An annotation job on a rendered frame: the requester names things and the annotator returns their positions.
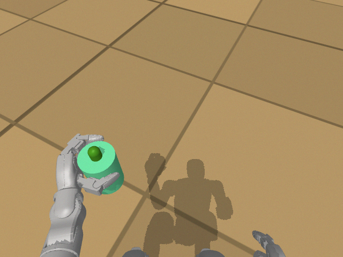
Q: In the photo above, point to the left robot arm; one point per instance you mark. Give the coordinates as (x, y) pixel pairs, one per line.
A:
(67, 215)

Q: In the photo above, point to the bottle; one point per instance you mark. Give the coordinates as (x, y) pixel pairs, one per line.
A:
(98, 159)

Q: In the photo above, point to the left robot hand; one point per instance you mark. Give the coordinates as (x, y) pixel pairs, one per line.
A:
(68, 173)

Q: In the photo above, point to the right robot hand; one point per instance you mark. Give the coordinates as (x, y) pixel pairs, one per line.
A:
(267, 243)

